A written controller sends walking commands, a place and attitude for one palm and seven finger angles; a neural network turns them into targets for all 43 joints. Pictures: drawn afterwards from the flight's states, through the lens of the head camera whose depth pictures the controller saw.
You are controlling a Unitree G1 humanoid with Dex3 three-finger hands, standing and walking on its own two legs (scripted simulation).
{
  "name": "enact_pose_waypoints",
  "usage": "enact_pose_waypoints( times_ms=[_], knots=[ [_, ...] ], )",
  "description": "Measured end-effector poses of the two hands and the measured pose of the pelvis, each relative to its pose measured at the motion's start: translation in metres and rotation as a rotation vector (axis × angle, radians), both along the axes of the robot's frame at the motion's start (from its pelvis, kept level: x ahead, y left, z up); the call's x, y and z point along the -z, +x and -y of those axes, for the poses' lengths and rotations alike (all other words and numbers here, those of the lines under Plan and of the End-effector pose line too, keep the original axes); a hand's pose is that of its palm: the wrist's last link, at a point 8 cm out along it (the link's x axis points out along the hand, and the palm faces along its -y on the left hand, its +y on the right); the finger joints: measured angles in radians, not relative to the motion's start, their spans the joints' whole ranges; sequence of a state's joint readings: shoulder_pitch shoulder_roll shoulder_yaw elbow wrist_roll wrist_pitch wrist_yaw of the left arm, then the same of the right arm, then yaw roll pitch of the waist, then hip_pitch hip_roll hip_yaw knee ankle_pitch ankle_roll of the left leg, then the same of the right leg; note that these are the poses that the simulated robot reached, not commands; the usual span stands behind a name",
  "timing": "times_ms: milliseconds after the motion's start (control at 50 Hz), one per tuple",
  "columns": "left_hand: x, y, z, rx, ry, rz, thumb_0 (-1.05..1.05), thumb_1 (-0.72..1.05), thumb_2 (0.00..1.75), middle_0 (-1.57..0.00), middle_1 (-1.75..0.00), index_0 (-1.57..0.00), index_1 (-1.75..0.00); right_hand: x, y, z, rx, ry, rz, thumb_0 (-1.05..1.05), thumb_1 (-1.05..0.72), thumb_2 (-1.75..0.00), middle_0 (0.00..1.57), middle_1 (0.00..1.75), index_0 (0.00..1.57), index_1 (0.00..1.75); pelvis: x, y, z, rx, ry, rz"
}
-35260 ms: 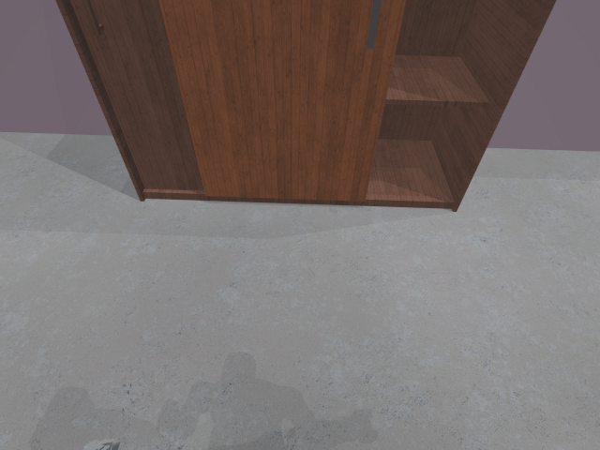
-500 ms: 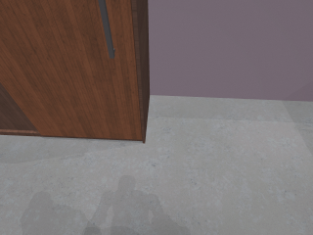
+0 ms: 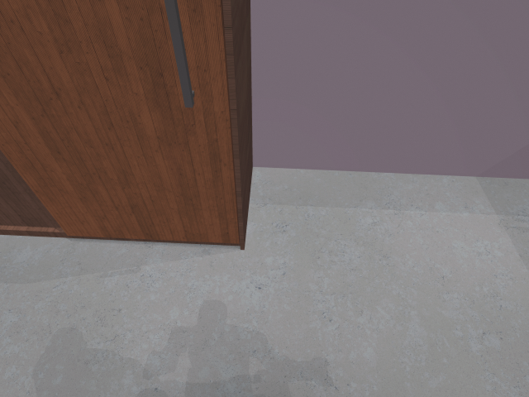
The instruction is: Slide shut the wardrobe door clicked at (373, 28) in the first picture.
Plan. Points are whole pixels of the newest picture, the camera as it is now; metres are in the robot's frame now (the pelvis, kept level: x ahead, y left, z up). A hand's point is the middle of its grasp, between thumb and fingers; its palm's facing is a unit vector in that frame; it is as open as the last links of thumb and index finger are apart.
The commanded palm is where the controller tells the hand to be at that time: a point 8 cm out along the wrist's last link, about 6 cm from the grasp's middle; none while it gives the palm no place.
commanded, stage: look to check the result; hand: left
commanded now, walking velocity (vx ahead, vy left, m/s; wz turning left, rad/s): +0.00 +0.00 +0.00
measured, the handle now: (179, 37) +0.81 +0.24 +0.16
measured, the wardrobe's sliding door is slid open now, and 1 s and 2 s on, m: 0.00 0.00 0.00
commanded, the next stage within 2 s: stand and wait in 0.46 s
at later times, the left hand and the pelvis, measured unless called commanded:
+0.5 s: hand out of the picture +0.09 +0.22 -0.16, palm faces -0.05 -0.94 -0.34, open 7.4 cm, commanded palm none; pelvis +0.02 -0.02 +0.00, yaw +0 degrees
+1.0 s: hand out of the picture +0.11 +0.21 -0.15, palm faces -0.05 -0.94 -0.35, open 7.4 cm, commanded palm none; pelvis +0.02 -0.04 +0.00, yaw -1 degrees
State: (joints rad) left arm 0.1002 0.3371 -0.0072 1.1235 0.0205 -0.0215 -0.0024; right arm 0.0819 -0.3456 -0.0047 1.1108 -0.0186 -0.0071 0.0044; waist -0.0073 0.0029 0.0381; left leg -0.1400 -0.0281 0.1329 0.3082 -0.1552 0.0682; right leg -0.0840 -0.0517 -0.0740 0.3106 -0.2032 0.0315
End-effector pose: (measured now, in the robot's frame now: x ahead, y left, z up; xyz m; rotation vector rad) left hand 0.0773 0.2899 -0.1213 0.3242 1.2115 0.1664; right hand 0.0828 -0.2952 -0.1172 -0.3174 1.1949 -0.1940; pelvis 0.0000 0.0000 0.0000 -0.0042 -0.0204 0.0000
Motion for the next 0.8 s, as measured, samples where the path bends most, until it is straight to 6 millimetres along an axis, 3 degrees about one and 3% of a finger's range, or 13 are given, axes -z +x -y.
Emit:
enact_pose_waypoints(
  times_ms=[260, 800],
  knots=[
    [0.001, -0.004, 0.009, -0.016, 0.004, -0.051, 0.01, 0.90, 0.90, -0.20, -0.29, -0.20, -0.30, 0.008, -0.003, 0.002, 0.008, 0.023, -0.059, 0.00, -0.90, -0.90, 0.20, 0.30, 0.21, 0.30, -0.001, 0.013, 0.009, -0.003, 0.003, -0.003],
    [-0.005, 0.027, 0.034, 0.009, 0.011, 0.004, 0.00, 0.90, 0.90, -0.20, -0.29, -0.20, -0.30, 0.008, 0.009, 0.025, 0.023, 0.026, -0.040, 0.00, -0.90, -0.90, 0.20, 0.30, 0.21, 0.30, -0.001, 0.024, 0.031, 0.007, 0.009, -0.001]
  ],
)
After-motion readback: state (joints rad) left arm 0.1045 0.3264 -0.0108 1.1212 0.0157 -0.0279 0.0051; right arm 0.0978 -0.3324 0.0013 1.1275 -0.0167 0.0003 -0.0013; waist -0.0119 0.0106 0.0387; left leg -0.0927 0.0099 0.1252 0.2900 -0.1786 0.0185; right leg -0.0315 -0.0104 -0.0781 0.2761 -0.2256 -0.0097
